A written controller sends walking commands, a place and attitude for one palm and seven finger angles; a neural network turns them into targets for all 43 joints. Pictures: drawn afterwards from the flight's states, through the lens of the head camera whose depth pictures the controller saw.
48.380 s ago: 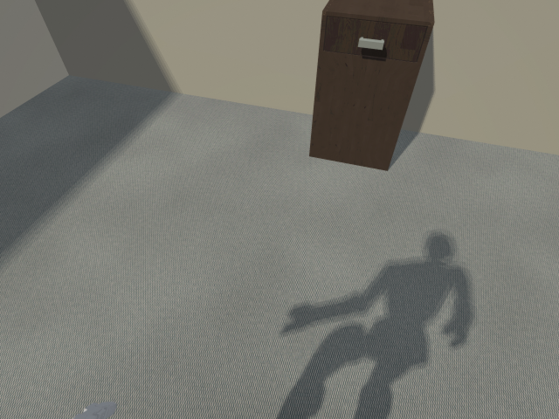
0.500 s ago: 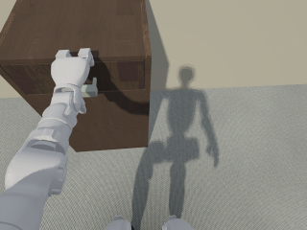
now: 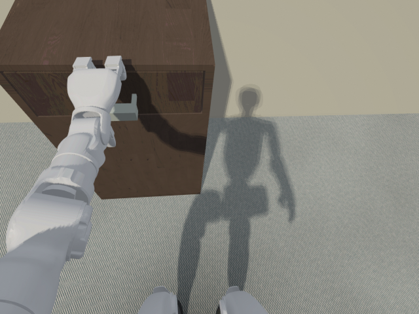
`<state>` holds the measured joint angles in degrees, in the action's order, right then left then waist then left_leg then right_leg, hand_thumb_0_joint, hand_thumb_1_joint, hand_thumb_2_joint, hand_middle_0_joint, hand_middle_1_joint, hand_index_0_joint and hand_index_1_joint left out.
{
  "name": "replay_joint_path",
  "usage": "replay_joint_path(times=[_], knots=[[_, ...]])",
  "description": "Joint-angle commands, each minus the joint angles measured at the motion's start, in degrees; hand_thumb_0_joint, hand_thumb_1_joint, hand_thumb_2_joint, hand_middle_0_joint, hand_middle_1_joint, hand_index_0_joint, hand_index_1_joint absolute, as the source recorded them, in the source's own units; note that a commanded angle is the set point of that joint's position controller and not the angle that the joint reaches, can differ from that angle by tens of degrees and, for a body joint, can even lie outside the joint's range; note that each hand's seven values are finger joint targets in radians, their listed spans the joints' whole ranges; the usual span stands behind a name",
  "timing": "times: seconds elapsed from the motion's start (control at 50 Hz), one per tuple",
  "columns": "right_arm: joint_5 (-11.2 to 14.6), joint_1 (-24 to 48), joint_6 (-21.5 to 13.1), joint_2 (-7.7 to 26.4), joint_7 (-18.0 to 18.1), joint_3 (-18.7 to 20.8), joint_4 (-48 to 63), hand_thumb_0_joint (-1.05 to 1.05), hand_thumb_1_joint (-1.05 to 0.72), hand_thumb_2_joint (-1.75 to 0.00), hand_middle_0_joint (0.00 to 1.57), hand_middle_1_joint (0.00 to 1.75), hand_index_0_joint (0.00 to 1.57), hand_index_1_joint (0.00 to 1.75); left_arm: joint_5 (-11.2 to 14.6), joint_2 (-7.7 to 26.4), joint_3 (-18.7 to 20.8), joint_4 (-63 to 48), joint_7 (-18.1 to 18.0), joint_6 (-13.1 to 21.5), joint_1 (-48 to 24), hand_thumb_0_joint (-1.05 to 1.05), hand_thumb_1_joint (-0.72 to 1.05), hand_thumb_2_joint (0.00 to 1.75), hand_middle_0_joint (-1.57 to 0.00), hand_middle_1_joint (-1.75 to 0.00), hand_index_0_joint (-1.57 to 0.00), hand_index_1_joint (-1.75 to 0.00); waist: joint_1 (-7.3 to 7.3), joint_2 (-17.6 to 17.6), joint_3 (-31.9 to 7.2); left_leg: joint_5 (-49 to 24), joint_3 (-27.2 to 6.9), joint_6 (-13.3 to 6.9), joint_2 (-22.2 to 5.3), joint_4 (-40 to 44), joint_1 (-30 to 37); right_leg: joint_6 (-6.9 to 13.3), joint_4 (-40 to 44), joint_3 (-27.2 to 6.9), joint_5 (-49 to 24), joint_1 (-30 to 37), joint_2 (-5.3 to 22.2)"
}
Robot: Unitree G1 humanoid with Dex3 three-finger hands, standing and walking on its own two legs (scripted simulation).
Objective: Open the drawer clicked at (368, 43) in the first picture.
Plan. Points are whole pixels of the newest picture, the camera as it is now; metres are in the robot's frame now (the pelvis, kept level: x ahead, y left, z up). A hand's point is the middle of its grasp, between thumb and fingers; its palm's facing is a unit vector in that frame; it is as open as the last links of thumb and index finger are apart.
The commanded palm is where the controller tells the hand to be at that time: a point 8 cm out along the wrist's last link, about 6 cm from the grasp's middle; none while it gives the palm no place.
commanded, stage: move the hooked fingers above the handle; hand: left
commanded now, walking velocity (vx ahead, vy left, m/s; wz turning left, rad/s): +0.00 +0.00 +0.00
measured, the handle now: (114, 105) +0.58 +0.16 -0.02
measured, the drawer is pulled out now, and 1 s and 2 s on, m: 0.00 0.00 0.00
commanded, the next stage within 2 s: none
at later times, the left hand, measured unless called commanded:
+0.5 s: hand (103, 112) +0.52 +0.17 +0.03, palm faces -0.02 -0.02 -1.00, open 13.8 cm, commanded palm +0.50 +0.17 +0.10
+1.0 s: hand (107, 111) +0.52 +0.16 +0.03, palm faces -0.08 -0.04 -1.00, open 13.8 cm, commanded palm +0.51 +0.16 +0.10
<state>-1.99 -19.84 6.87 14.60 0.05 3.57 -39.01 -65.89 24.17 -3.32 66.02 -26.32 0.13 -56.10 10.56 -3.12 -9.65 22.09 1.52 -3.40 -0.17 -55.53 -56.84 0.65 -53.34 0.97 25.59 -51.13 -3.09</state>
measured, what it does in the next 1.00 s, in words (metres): stands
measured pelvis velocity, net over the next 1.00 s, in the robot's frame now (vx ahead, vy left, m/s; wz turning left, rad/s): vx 0.02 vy -0.02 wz -0.01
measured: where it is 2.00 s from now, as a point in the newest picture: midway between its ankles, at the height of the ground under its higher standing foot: outside the picture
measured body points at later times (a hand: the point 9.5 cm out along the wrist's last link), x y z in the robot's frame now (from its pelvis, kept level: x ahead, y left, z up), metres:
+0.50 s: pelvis +0.01 -0.01 +0.01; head +0.12 -0.01 +0.45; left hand +0.51 +0.17 +0.09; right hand +0.00 -0.28 -0.11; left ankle +0.03 +0.08 -0.67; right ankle -0.01 -0.12 -0.67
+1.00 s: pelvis +0.02 -0.02 +0.02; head +0.13 -0.02 +0.45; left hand +0.52 +0.16 +0.08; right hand +0.02 -0.29 -0.11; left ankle +0.03 +0.08 -0.67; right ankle -0.01 -0.12 -0.67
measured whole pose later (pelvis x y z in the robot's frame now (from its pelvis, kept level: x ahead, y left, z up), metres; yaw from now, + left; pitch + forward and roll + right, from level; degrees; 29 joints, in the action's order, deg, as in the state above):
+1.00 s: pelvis +0.02 -0.02 +0.02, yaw -1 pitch +22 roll -1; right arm -0.9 -20.9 8.9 13.5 1.0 3.3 -37.8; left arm -63.6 24.7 -2.0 62.9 -19.1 1.3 -48.7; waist 8.8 -3.2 -9.1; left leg 21.9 2.4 -2.1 -1.1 -49.5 -49.2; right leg 1.9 -47.8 -0.4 25.0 -44.4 -4.1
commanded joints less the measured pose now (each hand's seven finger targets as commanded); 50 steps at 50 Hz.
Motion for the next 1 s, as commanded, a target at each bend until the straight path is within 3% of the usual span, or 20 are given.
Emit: replay_joint_path(times=[0.0,0.04,0.08,0.16,0.22,0.24,0.28,0.34,0.38,0.46,0.5,0.6,0.62,0.68,0.74,0.8,0.84,0.92,0.94,0.98], knots=[[-0.03,-9.34,1.23,9.59,-0.06,2.84,2.85,0.00,-0.90,-0.90,0.20,0.30,0.20,0.30,0.60,14.25,2.90,-9.81,-2.11,-9.00,-29.04,0.00,-0.50,0.30,-0.30,-1.20,-0.30,-1.20,-1.17,-5.94,-34.88,-28.33,-4.25,2.05,-0.52,5.22,35.72,1.79,7.06,2.11,-19.01,6.54,-1.97],[0.58,-9.89,1.90,9.48,0.07,3.37,2.62,0.00,-0.90,-0.90,0.20,0.30,0.20,0.30,2.49,8.82,-2.07,-10.28,1.89,-10.61,-29.36,0.00,-0.50,0.30,-0.30,-1.20,-0.30,-1.20,0.25,-4.46,-34.36,-28.96,-4.06,1.80,-0.95,6.03,38.72,1.25,9.31,1.74,-20.56,7.87,-2.07],[1.21,-10.24,2.34,9.53,0.81,3.31,2.42,0.00,-0.90,-0.90,0.20,0.30,0.20,0.30,4.33,9.52,-1.82,-9.95,5.46,-10.25,-27.83,0.00,-0.50,0.30,-0.30,-1.20,-0.30,-1.20,0.57,-0.76,-31.24,-25.81,-3.35,1.05,-0.83,7.63,37.40,0.85,11.62,1.07,-20.41,10.58,-1.99],[1.37,-9.82,1.50,8.92,2.42,2.59,1.99,0.00,-0.90,-0.90,0.20,0.30,0.20,0.30,5.96,6.45,-4.80,-11.79,10.52,-4.02,-26.75,0.00,-0.50,0.30,-0.30,-1.20,-0.30,-1.20,1.97,1.25,-21.55,-19.96,-3.21,0.08,-0.32,9.78,34.28,0.85,14.20,0.27,-17.47,9.59,-1.45],[1.19,-9.96,0.69,8.33,2.86,2.35,1.63,0.00,-0.90,-0.90,0.20,0.30,0.20,0.30,4.55,8.16,-2.96,-13.16,10.48,1.88,-24.41,0.00,-0.50,0.30,-0.30,-1.20,-0.30,-1.20,0.84,-1.04,-17.53,-18.95,-3.24,0.20,-0.25,9.86,32.70,1.41,13.61,0.00,-15.84,7.42,-1.26],[1.10,-10.08,0.71,8.35,2.85,2.27,1.61,0.00,-0.90,-0.90,0.20,0.30,0.20,0.30,3.86,9.88,-1.11,-11.88,9.72,2.86,-22.31,0.00,-0.50,0.30,-0.30,-1.20,-0.30,-1.20,0.06,-1.07,-16.35,-18.80,-3.51,0.37,-0.25,9.66,31.68,1.75,12.97,0.21,-15.21,6.61,-1.31],[0.88,-9.69,0.51,7.92,2.38,2.08,1.97,0.00,-0.90,-0.90,0.20,0.30,0.20,0.30,2.93,8.94,-1.14,-11.19,7.52,3.74,-20.75,0.00,-0.50,0.30,-0.30,-1.20,-0.30,-1.20,-0.62,-2.84,-16.04,-19.28,-3.34,0.67,-0.20,9.26,30.46,2.10,11.83,0.44,-14.80,5.24,-1.32],[0.48,-9.42,0.91,8.27,1.62,2.04,2.94,0.00,-0.90,-0.90,0.20,0.30,0.20,0.30,2.35,13.03,3.58,-9.24,3.58,2.08,-16.59,0.00,-0.50,0.30,-0.30,-1.20,-0.30,-1.20,-3.06,-2.05,-19.45,-21.79,-2.61,0.98,0.01,8.52,28.35,2.23,10.21,0.67,-16.88,7.78,-1.47],[0.49,-9.12,1.16,8.46,1.41,2.10,3.13,0.00,-0.90,-0.90,0.20,0.30,0.20,0.30,1.88,14.22,4.01,-8.65,1.48,-0.16,-18.47,0.00,-0.50,0.30,-0.30,-1.20,-0.30,-1.20,-2.40,-0.55,-20.62,-20.98,-1.81,0.74,0.16,8.07,26.50,1.91,10.20,0.31,-17.67,9.08,-1.36],[0.52,-9.68,1.13,8.83,1.27,2.89,3.32,0.00,-0.90,-0.90,0.20,0.30,0.20,0.30,1.43,16.47,4.66,-14.00,0.18,-2.38,-23.86,0.00,-0.50,0.30,-0.30,-1.20,-0.30,-1.20,-2.02,-1.50,-29.65,-24.49,-1.08,0.47,0.51,6.79,29.82,1.30,10.20,-0.73,-23.64,14.11,-1.29],[0.54,-9.82,0.99,8.73,1.53,3.18,2.83,0.00,-0.90,-0.90,0.20,0.30,0.20,0.30,2.58,14.98,2.74,-17.11,1.44,-1.85,-27.81,0.00,-0.50,0.30,-0.30,-1.20,-0.30,-1.20,-0.22,-1.25,-32.29,-25.81,-1.56,0.27,0.47,6.58,32.63,0.98,10.83,-1.00,-25.53,15.14,-1.21],[0.84,-10.41,0.17,8.26,1.92,3.89,0.88,0.00,-0.90,-0.90,0.20,0.30,0.20,0.30,5.37,6.41,-4.53,-19.77,6.02,0.78,-28.94,0.00,-0.50,0.30,-0.30,-1.20,-0.30,-1.20,2.08,-3.79,-28.53,-27.07,-2.07,0.29,0.35,7.22,38.41,0.89,13.02,-0.85,-24.69,11.49,-1.30],[0.92,-10.84,0.19,8.33,1.95,4.02,0.35,0.00,-0.90,-0.90,0.20,0.30,0.20,0.30,5.06,7.46,-3.32,-18.64,6.48,1.25,-26.57,0.00,-0.50,0.30,-0.30,-1.20,-0.30,-1.20,1.43,-3.81,-27.89,-27.36,-2.28,0.34,0.24,7.21,38.95,0.90,13.07,-0.79,-24.42,10.74,-1.44],[1.11,-10.51,0.75,8.20,1.65,3.34,-0.32,0.00,-0.90,-0.90,0.20,0.30,0.20,0.30,5.06,6.17,-3.81,-12.20,7.24,0.40,-22.08,0.00,-0.50,0.30,-0.30,-1.20,-0.30,-1.20,1.27,-2.04,-18.94,-24.68,-1.99,0.39,0.48,8.27,33.93,1.24,13.81,-0.32,-22.95,9.72,-1.49],[1.33,-9.84,1.58,8.35,1.38,2.64,0.78,0.00,-0.90,-0.90,0.20,0.30,0.20,0.30,4.18,8.94,-1.13,-7.78,6.92,-0.68,-17.90,0.00,-0.50,0.30,-0.30,-1.20,-0.30,-1.20,-0.40,-0.54,-17.35,-24.17,-1.26,0.47,0.94,8.72,29.37,1.56,12.94,-0.48,-24.38,11.91,-1.33],[1.18,-9.10,1.98,8.32,1.25,2.24,2.16,0.00,-0.90,-0.90,0.20,0.30,0.20,0.30,3.36,12.39,2.00,-6.75,6.01,-1.40,-15.92,0.00,-0.50,0.30,-0.30,-1.20,-0.30,-1.20,-2.08,0.02,-18.58,-24.61,-0.47,0.42,1.24,8.60,26.85,1.70,12.01,-0.74,-26.39,14.45,-1.16],[1.21,-8.93,2.11,8.44,1.58,2.15,3.19,0.00,-0.90,-0.90,0.20,0.30,0.20,0.30,2.49,14.48,2.91,-7.75,5.36,-1.51,-16.84,0.00,-0.50,0.30,-0.30,-1.20,-0.30,-1.20,-2.10,0.87,-20.23,-24.23,-0.19,0.29,1.22,8.12,25.54,1.33,11.33,-1.29,-27.49,15.61,-0.98],[0.66,-9.03,1.27,8.19,1.86,2.90,4.17,0.00,-0.90,-0.90,0.20,0.30,0.20,0.30,2.23,16.12,4.44,-16.69,4.13,1.22,-21.43,0.00,-0.50,0.30,-0.30,-1.20,-0.30,-1.20,-2.35,-2.01,-29.86,-28.33,-0.54,0.19,0.96,6.73,30.77,1.03,10.21,-1.85,-30.38,17.41,-0.98],[0.56,-9.02,1.20,8.26,1.97,3.03,4.01,0.00,-0.90,-0.90,0.20,0.30,0.20,0.30,2.29,18.51,6.69,-18.28,3.79,1.95,-21.05,0.00,-0.50,0.30,-0.30,-1.20,-0.30,-1.20,-2.93,-2.40,-31.43,-29.53,-0.62,0.23,0.78,6.38,31.86,1.04,9.97,-1.92,-31.27,17.95,-0.97],[0.33,-8.88,0.97,7.99,1.98,3.40,3.71,0.00,-0.90,-0.90,0.20,0.30,0.20,0.30,2.49,16.27,5.41,-20.84,3.28,3.03,-21.14,0.00,-0.50,0.30,-0.30,-1.20,-0.30,-1.20,-2.59,-2.95,-32.99,-30.97,-0.74,0.27,0.79,5.95,33.64,0.98,10.01,-1.78,-31.90,17.64,-1.07]])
